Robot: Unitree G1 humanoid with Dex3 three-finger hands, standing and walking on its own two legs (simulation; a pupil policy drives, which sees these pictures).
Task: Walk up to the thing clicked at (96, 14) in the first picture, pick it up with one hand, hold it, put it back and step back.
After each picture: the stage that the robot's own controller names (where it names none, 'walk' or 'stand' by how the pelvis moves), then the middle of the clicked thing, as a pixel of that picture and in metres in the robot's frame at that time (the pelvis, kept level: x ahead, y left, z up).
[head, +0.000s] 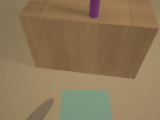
stand; out of the picture +1.06 -0.06 -0.04
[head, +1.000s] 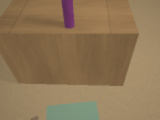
walk; (67, 9) +0.94 +0.15 -0.02
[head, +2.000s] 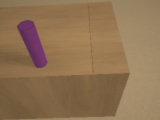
walk; (34, 46) +0.57 +0.27 -0.04
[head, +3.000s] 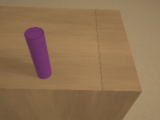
stand; (40, 56) +0.49 +0.20 -0.02
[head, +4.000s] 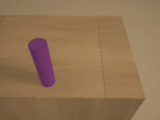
stand; (43, 65) +0.47 +0.19 -0.04
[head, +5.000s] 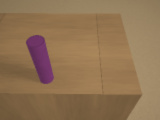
stand; (41, 62) +0.49 +0.20 -0.04
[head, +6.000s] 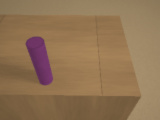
stand; (41, 63) +0.49 +0.21 -0.04
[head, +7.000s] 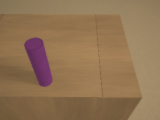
stand; (40, 64) +0.48 +0.21 -0.04
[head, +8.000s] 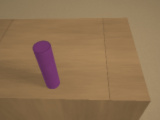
rise first; (48, 67) +0.47 +0.20 -0.04
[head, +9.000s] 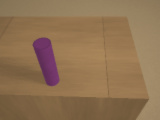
go down; (48, 64) +0.48 +0.20 -0.04
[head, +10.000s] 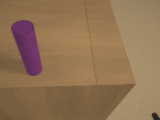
go down; (29, 51) +0.49 +0.18 -0.01
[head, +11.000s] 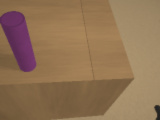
go down; (21, 46) +0.49 +0.19 +0.01
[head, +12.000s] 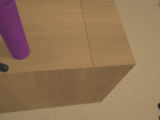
close in; (11, 30) +0.50 +0.20 +0.05
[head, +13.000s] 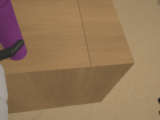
close; (8, 31) +0.49 +0.20 +0.06
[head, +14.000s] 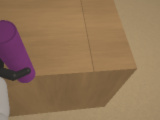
lift; (16, 58) +0.41 +0.19 +0.05
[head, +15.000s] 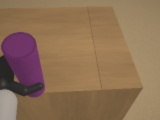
lift; (28, 71) +0.33 +0.16 +0.13
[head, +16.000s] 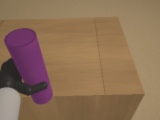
hold; (33, 72) +0.32 +0.16 +0.14
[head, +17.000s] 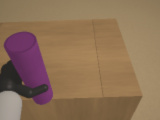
hold; (34, 74) +0.31 +0.15 +0.14
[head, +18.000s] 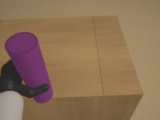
hold; (34, 74) +0.31 +0.15 +0.14
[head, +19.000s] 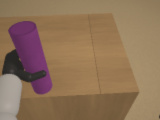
crouch; (34, 62) +0.38 +0.16 +0.11
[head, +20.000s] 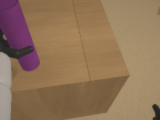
lower; (20, 39) +0.47 +0.16 +0.10
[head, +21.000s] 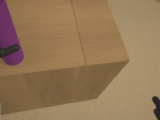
lower; (3, 34) +0.48 +0.19 +0.06
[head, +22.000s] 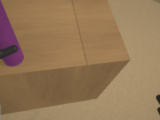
lower; (1, 35) +0.48 +0.19 +0.06
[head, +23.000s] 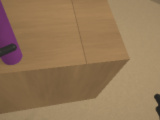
lower; (0, 34) +0.48 +0.19 +0.06
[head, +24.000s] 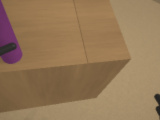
lower; (0, 33) +0.48 +0.20 +0.06
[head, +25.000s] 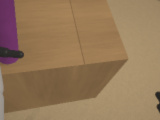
open; (3, 28) +0.50 +0.18 +0.06
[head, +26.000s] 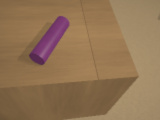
sink last; (51, 38) +0.60 +0.10 -0.07
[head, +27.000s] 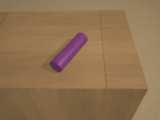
stand; (70, 51) +0.62 +0.10 -0.08
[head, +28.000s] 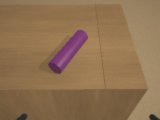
stand; (69, 50) +0.59 +0.08 -0.07
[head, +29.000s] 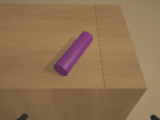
stand; (74, 52) +0.57 +0.06 -0.07
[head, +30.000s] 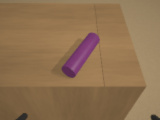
stand; (82, 53) +0.56 +0.02 -0.06
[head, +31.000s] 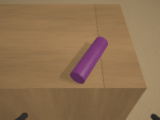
stand; (90, 58) +0.53 -0.02 -0.06
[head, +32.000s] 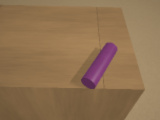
stand; (100, 64) +0.52 -0.06 -0.09
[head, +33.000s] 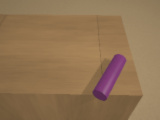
walk; (110, 75) +0.49 -0.11 -0.13
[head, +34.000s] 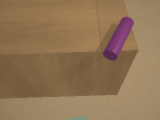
walk; (119, 37) +0.64 -0.15 -0.12
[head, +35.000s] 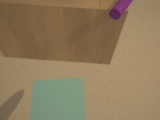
walk; (123, 3) +0.93 -0.24 -0.10
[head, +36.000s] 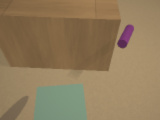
stand; (126, 35) +0.96 -0.31 -0.28
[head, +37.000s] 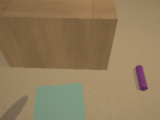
stand; (141, 77) +0.89 -0.55 -0.75
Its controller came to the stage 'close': yes
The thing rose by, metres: 0.20
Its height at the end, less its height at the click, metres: -0.70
